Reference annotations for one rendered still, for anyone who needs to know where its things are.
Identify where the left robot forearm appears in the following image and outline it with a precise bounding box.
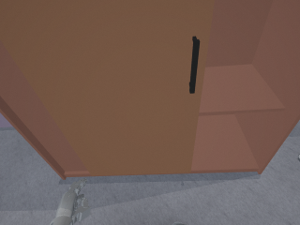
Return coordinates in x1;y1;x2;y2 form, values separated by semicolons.
50;216;73;225

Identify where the wardrobe door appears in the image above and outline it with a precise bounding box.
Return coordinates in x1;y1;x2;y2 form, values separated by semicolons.
0;0;215;176
0;40;88;172

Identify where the left robot hand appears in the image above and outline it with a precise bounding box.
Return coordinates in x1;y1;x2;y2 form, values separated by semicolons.
55;178;91;224

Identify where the handle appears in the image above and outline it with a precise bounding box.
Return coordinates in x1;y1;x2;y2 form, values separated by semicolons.
189;36;200;94

